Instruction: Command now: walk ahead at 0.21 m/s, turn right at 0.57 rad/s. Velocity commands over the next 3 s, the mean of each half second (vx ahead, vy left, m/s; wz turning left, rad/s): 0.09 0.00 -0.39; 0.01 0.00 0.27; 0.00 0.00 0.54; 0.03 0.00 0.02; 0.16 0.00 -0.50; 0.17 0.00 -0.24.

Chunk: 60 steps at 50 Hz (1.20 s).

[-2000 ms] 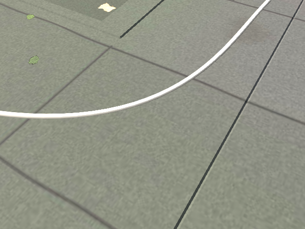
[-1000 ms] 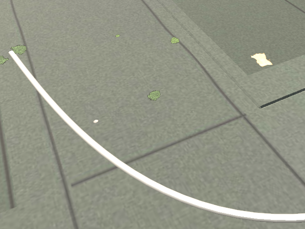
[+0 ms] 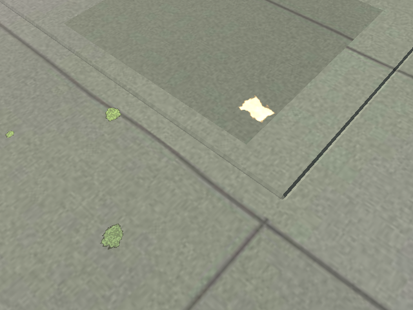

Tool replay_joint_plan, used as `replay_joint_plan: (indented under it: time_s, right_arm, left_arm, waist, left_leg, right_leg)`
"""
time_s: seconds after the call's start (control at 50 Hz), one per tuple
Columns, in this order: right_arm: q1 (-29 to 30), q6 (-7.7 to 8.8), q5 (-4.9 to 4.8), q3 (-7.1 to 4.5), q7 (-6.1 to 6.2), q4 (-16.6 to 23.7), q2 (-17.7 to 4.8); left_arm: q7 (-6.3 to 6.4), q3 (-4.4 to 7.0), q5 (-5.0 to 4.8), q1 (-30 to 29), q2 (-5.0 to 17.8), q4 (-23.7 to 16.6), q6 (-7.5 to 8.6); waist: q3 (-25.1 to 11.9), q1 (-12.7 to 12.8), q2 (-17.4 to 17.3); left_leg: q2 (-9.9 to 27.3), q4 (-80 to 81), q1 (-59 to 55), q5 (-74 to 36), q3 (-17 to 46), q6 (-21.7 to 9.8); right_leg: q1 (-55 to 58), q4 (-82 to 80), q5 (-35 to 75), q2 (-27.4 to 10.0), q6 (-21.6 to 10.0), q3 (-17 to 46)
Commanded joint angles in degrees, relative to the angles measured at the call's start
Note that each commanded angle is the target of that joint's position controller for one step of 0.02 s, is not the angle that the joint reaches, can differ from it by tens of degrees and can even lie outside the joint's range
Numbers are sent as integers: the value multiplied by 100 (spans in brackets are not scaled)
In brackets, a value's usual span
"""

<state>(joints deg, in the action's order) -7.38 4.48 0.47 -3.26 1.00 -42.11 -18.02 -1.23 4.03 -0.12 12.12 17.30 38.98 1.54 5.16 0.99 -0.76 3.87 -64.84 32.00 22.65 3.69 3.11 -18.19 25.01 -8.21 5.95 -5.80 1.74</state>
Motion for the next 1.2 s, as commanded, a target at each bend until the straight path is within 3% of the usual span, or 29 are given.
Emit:
replay_joint_plan:
  time_s: [0.02,0.08,0.16,0.22,0.24,0.26,0.28,0.3,0.32,0.36,0.44,0.48,0.54,0.58,0.6,0.62,0.68,0.74,0.78,0.82,0.84,0.86,0.88,0.9,0.94,1.04,1.16,1.18,1.2]
  right_arm:
    - [-537,-94,49,-99,70,197,-389]
    - [-137,-126,25,-46,33,272,-331]
    - [351,-145,-38,-66,-49,421,-442]
    - [72,-60,-15,-143,-97,358,-563]
    - [-38,-3,42,-159,-89,346,-599]
    - [-124,24,162,-198,-44,420,-907]
    - [-89,-54,314,-217,-16,411,-1090]
    - [-245,-95,182,-153,-40,331,-723]
    - [-126,-107,86,-87,-64,391,-502]
    - [113,-184,27,-45,-86,386,-433]
    - [352,-322,49,-16,-70,262,-366]
    - [152,-363,28,-44,-59,164,-458]
    - [116,-389,-51,11,-71,49,-387]
    - [-87,-297,-5,75,-151,-57,-289]
    - [-109,-261,-28,64,-175,5,-213]
    - [191,-264,-2,45,-166,15,-343]
    - [186,-352,-79,-64,-106,51,-478]
    - [-40,-420,-109,-122,-145,84,-409]
    - [-69,-453,-101,-148,-202,157,-365]
    - [-190,-470,-104,-215,-243,190,-498]
    - [-274,-482,-103,-306,-230,176,-766]
    - [-536,-465,-72,-372,-211,194,-1009]
    - [-989,-400,37,-357,-217,143,-1081]
    - [-871,-291,50,-311,-226,209,-1042]
    - [-289,-251,-98,-296,-152,391,-943]
    - [-134,-560,-114,-315,81,483,-860]
    - [153,-729,-210,-386,99,667,-915]
    - [173,-747,-258,-373,113,683,-857]
    - [22,-743,-242,-324,118,684,-675]
  left_arm:
    - [133,276,1,-167,962,-416,40]
    - [259,286,-98,-130,977,-379,-133]
    - [312,276,-89,-36,948,-361,-286]
    - [326,198,-76,-213,768,-391,-288]
    - [327,149,-63,-201,631,-384,-265]
    - [322,45,55,51,321,-408,-221]
    - [331,3,50,795,183,-377,-198]
    - [330,75,40,932,618,-296,-215]
    - [350,186,-29,605,963,-218,-288]
    - [410,210,-26,238,889,-173,-448]
    - [343,10,-23,197,267,-99,-464]
    - [316,-8,-25,55,268,-72,-434]
    - [277,0,8,260,244,152,-412]
    - [307,52,171,191,643,63,-398]
    - [300,145,158,112,920,190,-393]
    - [278,100,156,-14,643,131,-352]
    - [360,184,115,11,794,137,-261]
    - [490,223,56,46,776,98,-226]
    - [554,226,18,-72,740,39,-220]
    - [586,259,14,-18,760,12,-226]
    - [592,259,56,-8,684,-60,-244]
    - [591,227,84,-224,540,-177,-254]
    - [578,148,63,-519,325,-337,-258]
    - [540,139,15,-307,325,-305,-248]
    - [507,192,-7,-189,505,-182,-220]
    - [418,118,-40,-266,296,-159,-107]
    - [230,167,-71,64,417,-73,-8]
    - [224,199,-52,204,444,-16,3]
    - [252,275,16,310,713,-21,-4]
  waist:
    - [-1043,-282,297]
    - [-1259,-139,549]
    - [-1205,29,723]
    - [-1139,-163,889]
    - [-1116,-243,833]
    - [-1441,-124,142]
    - [-1558,277,-1193]
    - [-1769,176,-1304]
    - [-1470,1,-809]
    - [-1137,-43,-496]
    - [-1016,32,-898]
    - [-1123,-143,-1009]
    - [-1058,3,-857]
    - [-961,-76,-263]
    - [-822,-300,741]
    - [-666,-124,753]
    - [-303,-73,946]
    - [-422,-82,1078]
    - [-440,-112,1024]
    - [-485,-101,521]
    - [-494,-19,-282]
    - [-663,-189,-1096]
    - [-999,-487,-1566]
    - [-1270,-374,-1107]
    - [-1112,-151,-357]
    - [-1138,-162,-680]
    - [-985,-28,-906]
    - [-938,69,-837]
    - [-961,30,-400]
  left_leg:
    - [-118,824,-120,-488,-73,218]
    - [-352,1828,-470,-1462,-67,286]
    - [-555,2737,-684,-1578,105,242]
    - [-492,3637,-1128,-1831,112,-1]
    - [-311,4173,-1590,-2616,147,-192]
    - [674,4204,-2387,-4185,988,-564]
    - [1761,4157,-3209,-5691,2427,-1674]
    - [2075,4348,-3139,-4764,3229,-2160]
    - [1727,4311,-2969,-4060,2663,-1999]
    - [1221,4385,-2527,-3147,1860,-1613]
    - [559,4576,-1924,-2745,820,-1372]
    - [639,4527,-2131,-2594,904,-1464]
    - [543,4437,-1818,-1768,931,-1280]
    - [255,4254,-1051,-992,754,-717]
    - [-273,4073,-1203,-573,136,-455]
    - [-389,3762,-1440,-721,16,-292]
    - [-517,3168,-964,-1169,-55,-377]
    - [-464,2504,-729,-828,-173,-459]
    - [-355,2323,-742,-591,-232,-553]
    - [-274,2769,-1109,-1745,-28,-740]
    - [-49,3354,-1243,-2553,665,-988]
    - [518,4096,-1909,-2987,2128,-1585]
    - [1139,4587,-2780,-3037,3313,-2170]
    - [1255,4535,-2992,-2949,3346,-2195]
    - [1017,4371,-2676,-2865,2664,-1842]
    - [372,4491,-2290,-2220,2070,-1490]
    - [232,4497,-1738,-1421,2575,-1297]
    - [54,4373,-1479,-1093,2501,-1115]
    - [-268,3846,-954,-263,2185,-813]
  right_leg:
    - [462,-557,4002,-1410,-1064,1150]
    - [362,-348,3381,-1146,-732,1050]
    - [506,-66,2209,-1182,-536,1626]
    - [743,414,1541,-1196,-339,2014]
    - [636,710,1192,-984,-139,1970]
    - [300,1572,110,-571,151,1534]
    - [-790,2683,-2976,232,533,952]
    - [-1047,3485,-3299,-61,790,968]
    - [-1178,3993,-2974,-199,907,948]
    - [-1233,4133,-2474,-306,1052,869]
    - [-174,2353,-2003,-489,1137,202]
    - [129,1551,-1663,-544,1087,117]
    - [982,-145,-383,-512,829,-11]
    - [1689,-249,362,-1178,458,617]
    - [994,-167,-423,-1316,158,681]
    - [577,-404,-1152,-1282,86,712]
    - [537,-480,-762,-1511,105,823]
    - [705,-233,406,-1985,-160,916]
    - [642,-4,835,-2187,-247,931]
    - [416,493,560,-1868,35,477]
    - [200,1122,98,-1275,394,-201]
    - [-538,2305,-1029,-453,865,-588]
    - [-1474,3510,-3073,-121,940,18]
    - [-1617,4294,-3149,-274,887,543]
    - [-1675,4316,-2440,-502,858,613]
    - [-747,2391,-1702,-351,1040,335]
    - [382,370,-767,-211,872,236]
    - [780,-210,-339,-283,762,186]
    - [1294,-562,-289,-970,506,716]
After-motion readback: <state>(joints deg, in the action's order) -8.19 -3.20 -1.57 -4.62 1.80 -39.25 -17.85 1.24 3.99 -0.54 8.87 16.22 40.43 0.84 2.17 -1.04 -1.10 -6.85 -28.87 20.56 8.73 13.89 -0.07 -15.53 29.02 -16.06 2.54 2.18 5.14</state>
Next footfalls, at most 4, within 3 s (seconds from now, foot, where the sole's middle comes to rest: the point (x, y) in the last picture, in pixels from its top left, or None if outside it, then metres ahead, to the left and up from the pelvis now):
0.26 left None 0.24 0.13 -0.78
0.56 right None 0.13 -0.10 -0.78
1.20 right None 0.21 -0.10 -0.78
1.62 left None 0.13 0.16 -0.78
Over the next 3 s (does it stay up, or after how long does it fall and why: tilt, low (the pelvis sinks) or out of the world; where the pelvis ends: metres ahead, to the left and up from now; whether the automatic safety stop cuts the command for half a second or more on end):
stays up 0.37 0.01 0.01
